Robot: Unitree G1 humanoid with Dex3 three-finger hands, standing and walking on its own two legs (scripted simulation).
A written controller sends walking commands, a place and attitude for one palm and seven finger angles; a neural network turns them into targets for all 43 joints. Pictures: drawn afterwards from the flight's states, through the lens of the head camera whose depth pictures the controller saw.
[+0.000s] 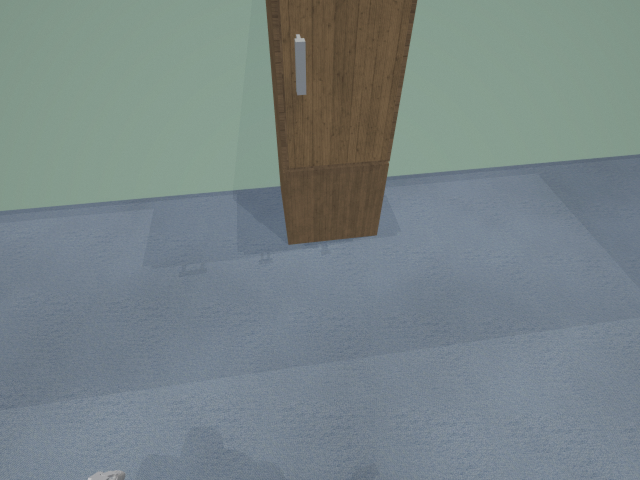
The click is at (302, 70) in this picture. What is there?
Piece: cupboard door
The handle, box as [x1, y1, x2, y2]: [294, 34, 305, 94]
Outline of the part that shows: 296,34 296,37 294,38 296,91 297,94 305,94 305,42 304,39 299,36 299,34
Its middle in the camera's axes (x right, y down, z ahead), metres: -0.06 -0.49 +1.08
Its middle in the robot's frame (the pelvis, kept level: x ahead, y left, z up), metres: +1.14 +0.13 +0.02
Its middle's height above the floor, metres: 0.80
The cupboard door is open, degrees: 0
